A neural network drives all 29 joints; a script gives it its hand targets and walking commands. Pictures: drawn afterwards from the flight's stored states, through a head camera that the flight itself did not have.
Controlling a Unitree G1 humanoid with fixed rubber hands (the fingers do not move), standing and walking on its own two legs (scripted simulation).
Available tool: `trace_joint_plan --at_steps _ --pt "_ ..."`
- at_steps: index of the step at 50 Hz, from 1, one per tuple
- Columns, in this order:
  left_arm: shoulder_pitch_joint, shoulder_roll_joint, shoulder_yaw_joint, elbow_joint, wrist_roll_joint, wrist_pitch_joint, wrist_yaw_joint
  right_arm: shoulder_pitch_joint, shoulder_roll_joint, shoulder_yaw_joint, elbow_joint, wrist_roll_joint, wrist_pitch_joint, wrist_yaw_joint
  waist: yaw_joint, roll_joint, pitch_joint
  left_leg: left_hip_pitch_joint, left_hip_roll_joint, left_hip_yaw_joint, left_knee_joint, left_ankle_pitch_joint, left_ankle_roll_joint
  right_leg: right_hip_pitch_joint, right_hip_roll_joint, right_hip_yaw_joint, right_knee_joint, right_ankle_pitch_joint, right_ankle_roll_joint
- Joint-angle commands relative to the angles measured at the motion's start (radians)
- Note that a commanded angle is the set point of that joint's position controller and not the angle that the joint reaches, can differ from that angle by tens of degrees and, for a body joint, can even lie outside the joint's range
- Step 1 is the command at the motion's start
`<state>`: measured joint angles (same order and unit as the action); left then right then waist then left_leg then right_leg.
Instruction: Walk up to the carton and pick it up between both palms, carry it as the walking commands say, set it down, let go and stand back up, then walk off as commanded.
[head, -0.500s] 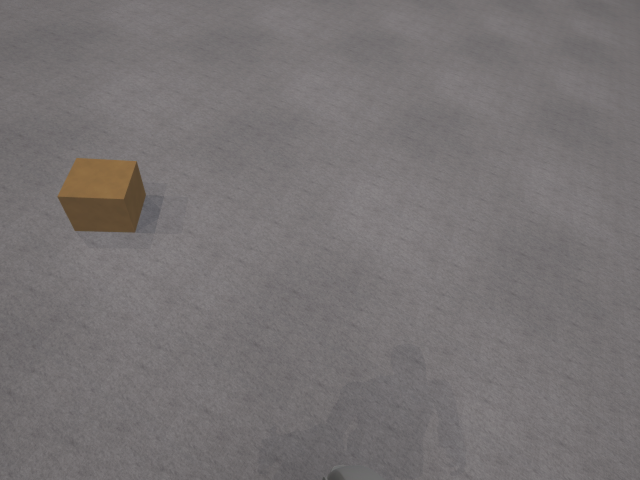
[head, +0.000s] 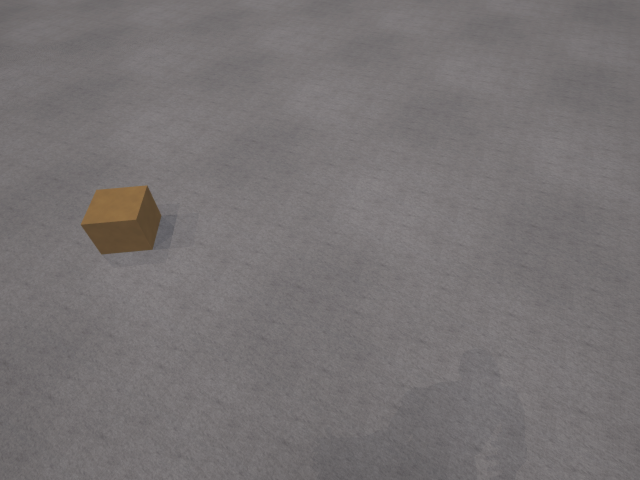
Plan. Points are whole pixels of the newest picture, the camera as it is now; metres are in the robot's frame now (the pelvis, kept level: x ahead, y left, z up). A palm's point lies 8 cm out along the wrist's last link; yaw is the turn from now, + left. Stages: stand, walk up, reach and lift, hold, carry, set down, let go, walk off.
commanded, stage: stand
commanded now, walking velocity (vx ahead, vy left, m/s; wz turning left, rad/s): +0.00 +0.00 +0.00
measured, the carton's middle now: (124, 219) +1.29 +0.81 -0.69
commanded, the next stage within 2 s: none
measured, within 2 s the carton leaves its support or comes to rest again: neither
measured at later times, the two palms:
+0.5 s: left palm out of the picture -0.04 +0.23 -0.14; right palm out of the picture -0.02 -0.22 -0.14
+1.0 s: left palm out of the picture -0.05 +0.22 -0.15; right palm out of the picture -0.05 -0.20 -0.15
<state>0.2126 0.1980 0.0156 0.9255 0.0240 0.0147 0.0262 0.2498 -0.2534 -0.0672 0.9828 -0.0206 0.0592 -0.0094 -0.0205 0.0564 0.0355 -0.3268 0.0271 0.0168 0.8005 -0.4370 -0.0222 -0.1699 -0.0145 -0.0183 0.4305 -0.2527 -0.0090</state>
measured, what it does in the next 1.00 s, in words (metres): steps on the spot: left foot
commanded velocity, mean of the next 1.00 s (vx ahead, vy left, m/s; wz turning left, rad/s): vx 0.00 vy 0.00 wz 0.00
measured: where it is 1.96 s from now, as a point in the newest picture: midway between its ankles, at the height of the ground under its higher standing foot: outside the picture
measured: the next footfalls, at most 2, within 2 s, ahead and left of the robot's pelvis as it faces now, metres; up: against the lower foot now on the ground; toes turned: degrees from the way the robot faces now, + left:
left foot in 0.10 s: +0.00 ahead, +0.11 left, +0.00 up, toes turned +1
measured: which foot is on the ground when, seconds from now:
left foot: up 0.00-0.08, down 0.10-1.00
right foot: down 0.00-1.00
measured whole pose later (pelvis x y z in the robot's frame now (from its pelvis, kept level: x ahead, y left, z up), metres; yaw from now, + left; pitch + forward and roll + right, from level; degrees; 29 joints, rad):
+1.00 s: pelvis -0.02 +0.01 +0.00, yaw +0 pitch -1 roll +0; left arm 0.31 0.13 -0.02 1.15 0.01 -0.01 0.04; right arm 0.32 -0.12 -0.01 1.15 -0.01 -0.01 -0.04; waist 0.00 -0.01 0.03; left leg -0.13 -0.02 0.04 0.38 -0.23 0.02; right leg -0.18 -0.01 -0.01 0.41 -0.21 0.00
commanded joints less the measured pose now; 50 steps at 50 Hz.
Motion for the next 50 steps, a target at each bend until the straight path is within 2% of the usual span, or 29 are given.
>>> trace_joint_plan --at_steps 1,2,3,4,5,6,7,8,10,15,21,50 --pt "0.052 0.158 0.027 0.007 -0.002 -0.01 0.013 -0.003 -0.033 0.001 -0.028 0.01 -0.011 -0.017 0.034 -0.256 -0.003 0.012 -0.006 0.007 -0.182 -0.034 0.004 0.079 -0.226 0.207 -0.101 0.383 -0.148" --pt "0.048 0.157 0.027 0.014 -0.003 -0.009 0.013 0.015 -0.03 0.004 -0.015 0.014 -0.013 -0.022 0.028 -0.248 -0.004 0.049 -0.011 0.007 -0.27 0.017 0.012 0.083 -0.226 0.218 -0.091 0.4 -0.146" --pt "0.041 0.155 0.026 0.022 -0.008 -0.007 0.013 0.04 -0.023 0.008 0.002 0.017 -0.018 -0.026 0.01 -0.219 -0.003 0.11 -0.007 0.001 -0.41 0.142 0.019 0.072 -0.221 0.213 -0.077 0.417 -0.128" --pt "0.04 0.147 0.023 0.027 -0.016 -0.007 0.012 0.073 -0.025 0.011 0.02 0.013 -0.028 -0.03 -0.006 -0.183 -0.018 0.218 0.018 -0.02 -0.545 0.308 0.023 0.034 -0.214 0.206 -0.062 0.414 -0.095" --pt "0.051 0.126 0.017 0.025 -0.023 -0.012 0.007 0.091 -0.056 0.008 0.027 -0.003 -0.042 -0.033 -0.001 -0.129 -0.043 0.318 0.091 -0.084 -0.558 0.389 0.026 -0.023 -0.182 0.189 -0.048 0.348 -0.051" --pt "0.08 0.095 0.015 0.03 -0.033 -0.017 0.001 0.04 -0.091 0.006 0.036 0.002 -0.049 -0.024 0.056 -0.007 -0.02 0.269 0.129 -0.125 -0.481 0.492 0.048 -0.034 -0.099 0.117 -0.089 0.216 -0.026" --pt "0.059 0.102 0.017 0.047 -0.027 -0.016 0.003 0.023 -0.036 0.019 0.044 0.013 -0.054 -0.011 0.034 0.008 -0.015 0.205 0.123 -0.112 -0.478 0.445 0.054 0.027 -0.082 0.098 -0.115 0.15 -0.014" --pt "0.046 0.111 0.02 0.056 -0.022 -0.014 0.005 0.022 -0.007 0.028 0.048 0.011 -0.059 -0.005 0.023 0.019 0.002 0.178 0.105 -0.098 -0.494 0.379 0.045 0.044 -0.081 0.096 -0.11 0.136 -0.015" --pt "0.045 0.115 0.022 0.074 -0.015 -0.013 0.003 0.031 -0.014 0.029 0.063 0.013 -0.062 -0.013 0.02 0.032 0.022 0.154 0.085 -0.083 -0.523 0.316 0.037 0.056 -0.087 0.097 -0.098 0.164 -0.021" --pt "0.069 0.077 0.008 0.12 -0.012 -0.018 0.004 0.044 -0.003 0.032 0.094 0.014 -0.064 -0.02 0.022 -0.032 0.033 0.168 0.075 -0.078 -0.527 0.258 0.043 0.019 -0.086 0.096 -0.119 0.132 -0.011" --pt "0.097 0.061 0.0 0.158 -0.01 -0.019 0.008 0.06 0.006 0.035 0.12 0.013 -0.064 -0.022 0.021 -0.06 0.045 0.157 0.071 -0.08 -0.525 0.225 0.048 -0.006 -0.08 0.093 -0.121 0.105 -0.007" --pt "0.173 0.008 -0.023 0.226 -0.012 -0.024 0.018 0.152 0.067 0.052 0.161 0.011 -0.074 -0.031 0.025 -0.059 0.048 0.142 0.057 -0.072 -0.499 0.286 0.06 -0.026 -0.08 0.089 -0.087 0.138 -0.012"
